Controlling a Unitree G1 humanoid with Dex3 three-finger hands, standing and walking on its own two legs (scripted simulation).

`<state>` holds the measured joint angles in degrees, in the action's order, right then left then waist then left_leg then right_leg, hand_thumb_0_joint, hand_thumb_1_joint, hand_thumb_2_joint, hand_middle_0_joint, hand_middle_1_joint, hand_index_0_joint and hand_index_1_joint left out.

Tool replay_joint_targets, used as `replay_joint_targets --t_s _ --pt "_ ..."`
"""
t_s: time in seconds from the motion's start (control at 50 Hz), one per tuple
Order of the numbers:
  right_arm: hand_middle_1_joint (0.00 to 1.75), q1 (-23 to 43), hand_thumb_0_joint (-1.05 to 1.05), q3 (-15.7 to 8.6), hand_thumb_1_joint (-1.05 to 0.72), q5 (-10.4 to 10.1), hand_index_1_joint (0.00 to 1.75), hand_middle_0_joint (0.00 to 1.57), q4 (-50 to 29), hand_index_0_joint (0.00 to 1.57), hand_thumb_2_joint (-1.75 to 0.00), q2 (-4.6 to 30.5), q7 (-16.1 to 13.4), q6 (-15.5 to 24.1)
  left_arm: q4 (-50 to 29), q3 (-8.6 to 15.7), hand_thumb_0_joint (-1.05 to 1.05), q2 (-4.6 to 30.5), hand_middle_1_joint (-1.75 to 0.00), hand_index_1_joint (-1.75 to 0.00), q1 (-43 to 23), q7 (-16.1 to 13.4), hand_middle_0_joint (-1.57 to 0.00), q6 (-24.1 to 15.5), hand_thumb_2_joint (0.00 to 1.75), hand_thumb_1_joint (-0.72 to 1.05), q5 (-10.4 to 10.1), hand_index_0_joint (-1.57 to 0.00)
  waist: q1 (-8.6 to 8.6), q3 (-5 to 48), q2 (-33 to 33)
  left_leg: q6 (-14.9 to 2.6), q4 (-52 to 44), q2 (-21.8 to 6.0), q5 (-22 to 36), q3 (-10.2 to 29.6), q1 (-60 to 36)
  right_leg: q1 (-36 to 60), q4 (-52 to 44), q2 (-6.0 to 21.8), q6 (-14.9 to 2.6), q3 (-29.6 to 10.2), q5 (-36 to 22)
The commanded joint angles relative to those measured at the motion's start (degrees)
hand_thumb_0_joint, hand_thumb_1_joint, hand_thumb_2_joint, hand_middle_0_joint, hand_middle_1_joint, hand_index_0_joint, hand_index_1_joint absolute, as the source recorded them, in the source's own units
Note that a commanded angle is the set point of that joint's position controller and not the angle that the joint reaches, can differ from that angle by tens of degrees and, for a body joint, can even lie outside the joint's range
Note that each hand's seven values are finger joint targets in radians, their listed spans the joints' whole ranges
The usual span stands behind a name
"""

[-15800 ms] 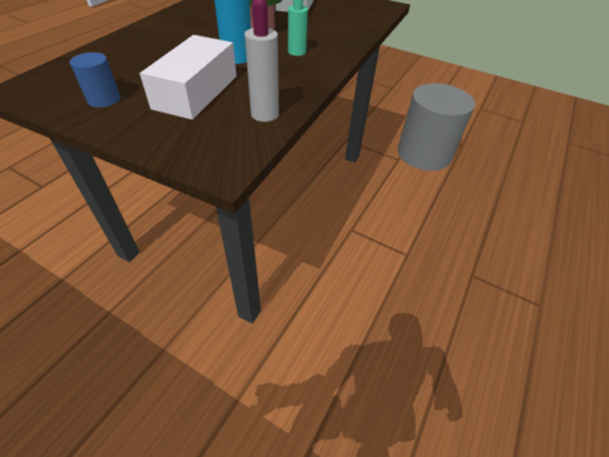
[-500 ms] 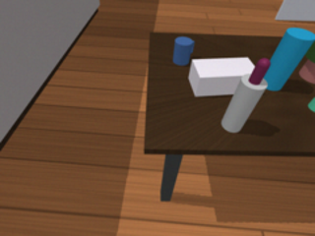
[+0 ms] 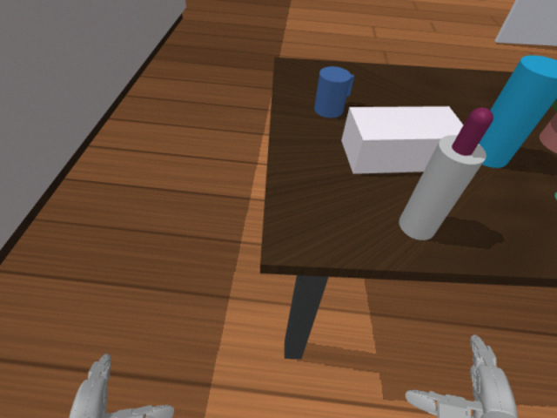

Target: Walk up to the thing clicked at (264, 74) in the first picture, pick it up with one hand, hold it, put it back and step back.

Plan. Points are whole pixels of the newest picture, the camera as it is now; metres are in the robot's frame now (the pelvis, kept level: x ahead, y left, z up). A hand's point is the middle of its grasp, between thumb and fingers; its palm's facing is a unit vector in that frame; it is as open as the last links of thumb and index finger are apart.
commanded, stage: rise first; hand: right
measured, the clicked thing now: (445, 177) +0.46 -0.27 +0.10
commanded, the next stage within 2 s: go down in 1.50 s
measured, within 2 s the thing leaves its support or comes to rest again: neither
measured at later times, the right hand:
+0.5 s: hand (483, 361) +0.19 -0.26 +0.04, palm faces +0.29 +0.87 -0.39, open 17.3 cm
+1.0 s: hand (525, 361) +0.17 -0.26 +0.10, palm faces +0.34 +0.83 -0.43, open 17.4 cm
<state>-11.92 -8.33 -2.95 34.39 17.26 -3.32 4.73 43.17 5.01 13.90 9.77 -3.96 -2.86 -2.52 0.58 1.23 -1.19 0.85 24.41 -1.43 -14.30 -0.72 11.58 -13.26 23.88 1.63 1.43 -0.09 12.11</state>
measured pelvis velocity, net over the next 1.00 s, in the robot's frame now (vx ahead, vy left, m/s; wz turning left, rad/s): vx -0.01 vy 0.00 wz -0.02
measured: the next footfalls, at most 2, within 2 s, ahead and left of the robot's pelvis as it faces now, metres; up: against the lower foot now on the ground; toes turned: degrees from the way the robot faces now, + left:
none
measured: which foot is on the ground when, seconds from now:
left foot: down 0.00-1.00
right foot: down 0.00-1.00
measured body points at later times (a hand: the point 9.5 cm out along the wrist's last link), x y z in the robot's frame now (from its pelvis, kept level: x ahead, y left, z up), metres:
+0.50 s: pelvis +0.00 +0.00 +0.00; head +0.00 +0.02 +0.45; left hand +0.16 +0.27 -0.10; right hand +0.17 -0.30 +0.06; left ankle -0.02 +0.13 -0.74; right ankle +0.00 -0.14 -0.74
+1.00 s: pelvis -0.01 +0.00 +0.00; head -0.02 +0.03 +0.45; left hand +0.15 +0.27 -0.09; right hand +0.15 -0.30 +0.13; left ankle -0.02 +0.13 -0.74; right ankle +0.00 -0.14 -0.74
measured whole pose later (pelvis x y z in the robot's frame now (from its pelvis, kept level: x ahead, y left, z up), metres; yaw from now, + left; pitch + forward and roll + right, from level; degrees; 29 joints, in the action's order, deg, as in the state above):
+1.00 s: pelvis -0.01 +0.00 +0.00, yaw -1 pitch -4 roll +0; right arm -26.6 -17.5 -2.4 -8.8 18.5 -0.8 13.5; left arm 37.0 9.5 12.6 13.9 -2.9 -5.9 -0.7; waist 2.7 -2.2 -3.2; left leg 0.7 24.7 -1.9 -14.3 -1.6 6.6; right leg -8.1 23.0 1.1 1.5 -0.9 11.1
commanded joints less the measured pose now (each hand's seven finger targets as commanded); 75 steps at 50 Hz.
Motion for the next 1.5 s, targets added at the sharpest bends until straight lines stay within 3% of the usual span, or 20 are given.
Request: replay_joint_targets --t_s 0.0,0.22,0.34,0.42,0.46,0.52,0.64,0.74,0.86,1.0,1.04,1.08,1.1,1.14,1.16,1.22,1.24,1.34,1.42,1.48 --pt "0.05 4.7 0.00 -4.7 0.36 0.0 0.05 0.04 -17.0 0.05 -0.08 11.4 -1.6 3.3 -15.8 3.7 0.00 10.8 -0.05 -0.05 -6.0 -1.2 -0.06 -3.3 0.05 -0.39 0.3 -0.06 0.66 5.5 1.4 -0.79 -4.2 1.3 9.4 -2.3 -2.1 4.4 -3.2 -1.4 -2.00 2.2 -8.2" --pt "0.05 -6.8 0.00 -7.1 0.50 0.2 0.05 0.04 -34.4 0.04 -0.05 9.4 -1.1 4.2 -12.8 3.6 0.00 6.2 -0.05 -0.04 4.7 -0.6 -0.07 -3.4 0.01 -0.51 1.0 -0.07 0.57 3.1 -1.3 -0.58 -3.1 1.3 15.7 -2.9 -3.6 6.8 -2.4 -1.6 -1.99 2.6 -14.6" --pt "0.05 -6.6 0.00 -8.8 0.52 0.1 0.05 0.04 -40.6 0.05 -0.04 9.5 -0.1 4.9 -15.2 6.6 0.00 9.7 -0.04 -0.05 -2.6 -0.1 -0.06 -3.8 0.02 -0.54 1.2 -0.06 1.13 1.8 1.3 -0.41 -3.4 1.3 13.7 -3.3 -3.3 6.9 -2.9 -1.2 -1.91 2.1 -13.2" --pt "0.05 -8.5 0.00 -10.4 0.52 0.3 0.05 0.04 -43.9 0.05 -0.04 10.2 -0.1 6.3 -15.5 5.4 0.00 7.6 -0.04 -0.05 -2.2 0.0 -0.06 -4.1 0.03 -0.55 1.4 -0.06 2.21 1.8 1.5 -0.53 -3.3 1.1 13.1 -3.2 -4.2 7.0 -2.9 -1.3 -1.98 2.1 -13.1" --pt "0.05 -7.4 0.00 -9.3 0.53 0.2 0.05 0.04 -47.3 0.05 -0.04 9.4 0.1 7.1 -15.7 2.1 0.00 4.1 -0.04 -0.05 -2.6 0.2 -0.06 -4.2 0.03 -0.55 1.4 -0.06 2.22 1.9 0.7 -0.48 -3.7 0.8 12.5 -2.7 -4.6 6.8 -2.9 -1.7 -2.11 2.5 -12.1" --pt "0.05 -9.8 0.00 -12.4 0.52 0.3 0.05 0.04 -46.6 0.05 -0.04 11.4 0.0 7.6 -16.0 6.4 0.00 8.5 -0.04 -0.05 -1.0 -0.2 -0.06 -4.3 0.03 -0.55 1.7 -0.06 1.95 2.2 1.7 -0.42 -4.0 0.9 11.0 -3.0 -4.7 7.0 -3.2 -1.7 -2.10 2.4 -10.6" --pt "0.05 -11.0 0.00 -14.2 0.52 -0.1 0.05 0.05 -49.5 0.05 -0.04 11.4 0.5 8.8 -15.2 9.3 0.00 10.1 -0.04 -0.05 -0.1 0.0 -0.06 -4.7 0.03 -0.56 1.6 -0.06 1.96 0.8 -0.2 -0.55 -4.2 0.8 9.7 -3.1 -3.6 6.9 -3.6 -2.0 -2.09 2.4 -9.3" --pt "0.05 -8.8 0.00 -12.5 0.51 0.1 0.05 0.05 -54.5 0.05 -0.04 10.1 1.1 10.7 -15.3 3.0 0.00 3.1 -0.04 -0.05 -1.5 1.1 -0.06 -5.4 0.03 -0.57 1.3 -0.05 2.24 -0.6 0.3 -0.52 -4.9 0.7 7.4 -2.8 -3.0 5.8 -3.8 -2.1 -2.21 2.5 -7.1" --pt "0.05 -11.1 0.00 -17.4 0.52 -0.1 0.05 0.05 -53.3 0.05 -0.04 13.7 0.9 11.6 -14.2 8.6 0.00 8.9 -0.04 -0.05 0.6 0.4 -0.06 -5.6 0.03 -0.56 1.7 -0.05 2.52 -0.5 0.8 -0.44 -5.2 0.5 6.4 -3.0 -3.2 6.0 -4.0 -2.3 -2.29 2.3 -6.2" --pt "0.05 -9.5 0.00 -14.9 0.52 -0.2 0.05 0.05 -56.7 0.05 -0.04 10.8 1.4 13.4 -14.4 5.3 0.00 4.5 -0.04 -0.05 -1.6 1.2 -0.06 -6.4 0.05 -0.57 1.5 -0.05 2.42 -1.2 -0.6 -0.85 -5.3 0.9 3.9 -3.0 -2.2 5.8 -4.4 -2.1 -2.17 2.2 -4.4" --pt "0.05 -9.4 0.00 -15.3 0.52 -0.2 0.05 0.05 -57.0 0.05 -0.04 11.6 1.3 13.6 -16.3 7.5 0.00 7.4 -0.04 -0.05 -2.1 0.8 -0.06 -6.8 0.04 -0.57 1.5 -0.05 1.91 -0.9 0.4 -0.96 -5.4 1.1 2.8 -3.3 -2.1 6.4 -4.9 -1.7 -2.17 2.0 -3.4" --pt "0.05 -8.6 0.00 -14.2 0.51 -0.1 0.05 0.05 -57.7 0.05 -0.04 9.9 1.6 14.1 -14.5 4.9 0.00 4.0 -0.05 -0.05 -1.5 1.3 -0.06 -6.9 0.04 -0.56 1.4 -0.05 2.30 -1.2 -0.6 -0.98 -5.4 1.0 2.4 -3.3 -1.8 6.1 -4.9 -2.0 -2.09 2.0 -3.2" --pt "0.05 -8.8 0.00 -17.3 0.52 -0.2 0.05 0.05 -56.4 0.05 -0.04 12.9 1.3 14.2 -14.2 5.9 0.00 5.4 -0.04 -0.05 -1.5 1.0 -0.06 -7.0 0.04 -0.56 1.4 -0.05 2.79 -1.9 -0.4 -0.97 -5.6 0.9 1.8 -3.2 -1.9 5.6 -4.9 -2.0 -2.19 2.1 -2.5" --pt "0.05 -9.1 0.00 -15.9 0.51 -0.3 0.05 0.05 -57.1 0.05 -0.05 11.0 1.5 14.6 -14.7 6.1 0.00 5.2 -0.05 -0.05 -1.1 1.1 -0.06 -7.2 0.05 -0.57 1.6 -0.05 2.28 -0.6 0.3 -0.78 -5.4 0.9 2.8 -3.0 -2.3 6.2 -4.6 -2.1 -2.15 2.2 -3.6" --pt "0.05 -8.6 0.00 -18.1 0.51 -0.2 0.05 0.05 -57.5 0.05 -0.05 13.3 1.3 14.7 -16.2 8.5 0.00 8.1 -0.05 -0.05 -1.3 0.7 -0.06 -7.3 0.05 -0.56 1.6 -0.05 2.12 1.0 0.7 -0.74 -5.2 0.9 3.9 -3.2 -2.7 6.9 -4.5 -2.1 -2.18 2.1 -4.5" --pt "0.06 -9.2 0.00 -18.2 0.51 -0.5 0.06 0.05 -57.8 0.05 -0.05 12.8 1.4 15.2 -13.9 7.0 0.00 6.0 -0.05 -0.05 -1.4 1.1 -0.06 -7.1 0.05 -0.57 1.5 -0.05 3.20 -1.1 -1.5 -0.93 -5.3 0.9 3.0 -3.1 -2.5 5.6 -4.7 -2.3 -2.02 2.2 -3.8" --pt "0.06 -10.4 0.00 -20.1 0.52 -0.5 0.06 0.05 -56.2 0.05 -0.05 14.5 1.2 14.9 -13.6 9.5 0.00 8.6 -0.04 -0.05 -0.7 0.8 -0.06 -7.0 0.05 -0.57 1.5 -0.05 2.95 -0.8 -0.1 -0.81 -5.3 0.9 3.4 -3.2 -2.9 5.5 -4.6 -2.3 -2.20 2.1 -4.0" --pt "0.06 -11.2 0.00 -15.9 0.52 -0.6 0.06 0.05 -59.5 0.05 -0.05 10.3 1.8 15.5 -10.9 6.1 0.00 4.0 -0.05 -0.05 -1.2 1.7 -0.06 -6.9 0.06 -0.57 1.3 -0.05 2.89 0.4 -2.0 -1.10 -4.6 1.2 5.9 -3.4 -3.6 5.8 -4.4 -1.9 -1.95 2.0 -6.5" --pt "0.06 -8.4 0.00 -18.2 0.49 -0.5 0.06 0.05 -59.6 0.05 -0.05 12.5 1.6 15.9 -14.1 6.2 0.00 5.1 -0.05 -0.06 -3.1 1.3 -0.06 -7.2 0.06 -0.56 1.4 -0.05 2.77 1.2 0.8 -0.65 -4.6 1.0 7.0 -3.2 -4.1 6.5 -3.8 -2.1 -2.15 2.0 -7.5" --pt "0.06 -9.2 0.00 -21.1 0.50 -0.7 0.06 0.05 -57.3 0.05 -0.06 14.8 1.3 15.6 -15.5 9.7 0.00 9.4 -0.05 -0.06 -1.7 0.6 -0.06 -6.9 0.07 -0.57 1.6 -0.05 2.72 0.3 2.1 -0.63 -4.7 1.2 6.4 -3.6 -3.7 6.8 -4.2 -1.9 -2.18 1.7 -7.1"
